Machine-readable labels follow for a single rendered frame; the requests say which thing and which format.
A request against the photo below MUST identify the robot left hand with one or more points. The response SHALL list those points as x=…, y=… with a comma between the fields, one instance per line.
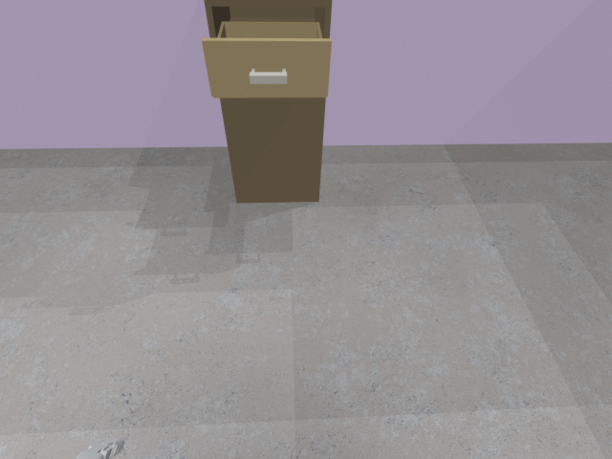
x=102, y=449

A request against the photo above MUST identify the drawer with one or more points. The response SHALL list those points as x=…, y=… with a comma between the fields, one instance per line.
x=297, y=47

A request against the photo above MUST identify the cabinet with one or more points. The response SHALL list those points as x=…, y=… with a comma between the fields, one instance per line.
x=275, y=144

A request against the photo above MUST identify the handle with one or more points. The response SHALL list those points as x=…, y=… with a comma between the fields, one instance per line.
x=268, y=77

